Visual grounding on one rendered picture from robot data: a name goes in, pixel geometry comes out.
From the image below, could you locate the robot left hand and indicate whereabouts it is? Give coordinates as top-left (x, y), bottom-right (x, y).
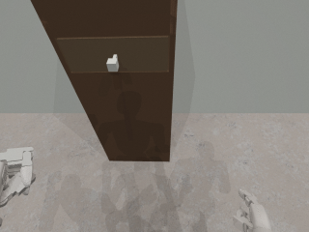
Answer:
top-left (0, 147), bottom-right (37, 208)

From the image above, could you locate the robot right hand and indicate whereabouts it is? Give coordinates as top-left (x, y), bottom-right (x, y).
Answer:
top-left (233, 189), bottom-right (272, 232)

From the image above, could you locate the cabinet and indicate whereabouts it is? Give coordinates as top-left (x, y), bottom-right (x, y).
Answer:
top-left (31, 0), bottom-right (178, 162)

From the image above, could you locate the drawer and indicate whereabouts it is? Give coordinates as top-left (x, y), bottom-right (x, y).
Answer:
top-left (56, 35), bottom-right (169, 73)

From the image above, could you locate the handle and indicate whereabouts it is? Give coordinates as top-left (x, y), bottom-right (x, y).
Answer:
top-left (106, 54), bottom-right (119, 72)

